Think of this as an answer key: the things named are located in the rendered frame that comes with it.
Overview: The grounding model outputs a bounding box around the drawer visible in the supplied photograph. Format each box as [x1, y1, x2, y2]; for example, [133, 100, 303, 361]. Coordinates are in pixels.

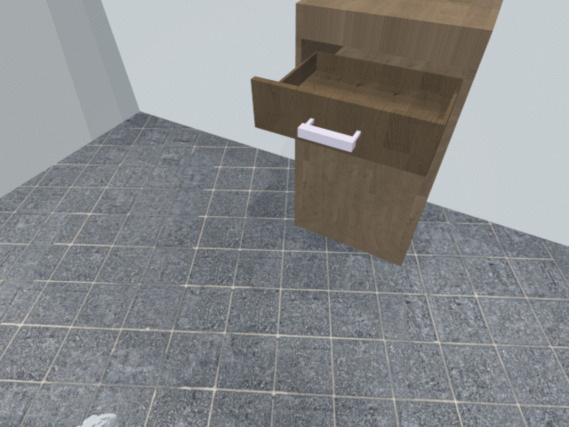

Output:
[251, 51, 463, 177]

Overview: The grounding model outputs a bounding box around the cabinet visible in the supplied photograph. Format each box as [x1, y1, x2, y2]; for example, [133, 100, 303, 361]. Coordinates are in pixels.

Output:
[294, 0, 503, 266]

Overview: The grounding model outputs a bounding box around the handle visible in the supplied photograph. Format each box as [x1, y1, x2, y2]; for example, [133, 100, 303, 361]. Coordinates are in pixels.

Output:
[298, 118, 361, 152]

